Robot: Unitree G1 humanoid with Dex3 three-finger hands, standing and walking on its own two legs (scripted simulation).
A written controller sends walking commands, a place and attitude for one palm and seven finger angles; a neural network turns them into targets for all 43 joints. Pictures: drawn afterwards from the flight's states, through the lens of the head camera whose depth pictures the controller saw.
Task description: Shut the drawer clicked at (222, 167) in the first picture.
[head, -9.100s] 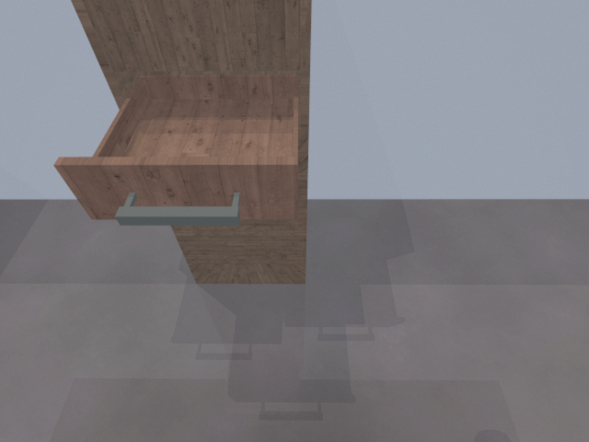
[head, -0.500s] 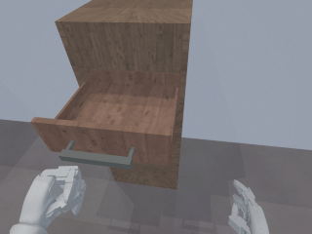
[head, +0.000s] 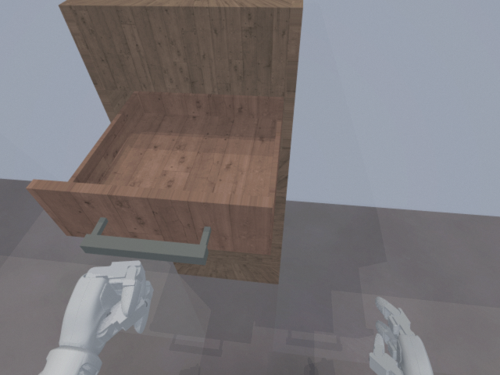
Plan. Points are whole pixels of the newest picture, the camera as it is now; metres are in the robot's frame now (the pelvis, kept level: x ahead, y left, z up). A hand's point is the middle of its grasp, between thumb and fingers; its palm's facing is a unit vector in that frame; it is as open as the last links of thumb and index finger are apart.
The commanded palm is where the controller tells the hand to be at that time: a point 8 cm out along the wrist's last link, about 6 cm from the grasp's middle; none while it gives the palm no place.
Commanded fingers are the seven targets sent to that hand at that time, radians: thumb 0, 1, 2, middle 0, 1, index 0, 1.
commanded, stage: bring the fist close to the handle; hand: left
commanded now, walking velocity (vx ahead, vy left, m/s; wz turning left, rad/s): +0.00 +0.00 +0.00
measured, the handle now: (149, 238) +0.31 +0.19 +0.07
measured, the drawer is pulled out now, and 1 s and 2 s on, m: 0.29 0.29 0.18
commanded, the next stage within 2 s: push the drawer shut in 0.64 s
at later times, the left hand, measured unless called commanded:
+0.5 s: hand (160, 296) +0.21 +0.14 +0.07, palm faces -0.04 -1.00 -0.05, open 3.3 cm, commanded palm +0.18 +0.20 +0.07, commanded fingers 0.00 0.90 0.90 -1.40 -1.60 -1.40 -1.60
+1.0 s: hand (168, 285) +0.23 +0.14 +0.07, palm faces -0.05 -1.00 -0.07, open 3.2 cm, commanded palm +0.21 +0.20 +0.07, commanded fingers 0.00 0.90 0.90 -1.40 -1.60 -1.40 -1.60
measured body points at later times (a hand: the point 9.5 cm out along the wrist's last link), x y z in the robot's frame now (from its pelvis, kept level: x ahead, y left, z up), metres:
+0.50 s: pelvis +0.00 +0.01 -0.01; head +0.03 -0.01 +0.44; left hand +0.21 +0.20 +0.08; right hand +0.17 -0.22 -0.09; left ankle -0.02 +0.12 -0.71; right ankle +0.01 -0.11 -0.71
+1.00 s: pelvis +0.00 +0.00 -0.01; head +0.03 -0.02 +0.43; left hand +0.23 +0.19 +0.07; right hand +0.17 -0.23 -0.09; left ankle -0.02 +0.12 -0.71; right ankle +0.01 -0.11 -0.71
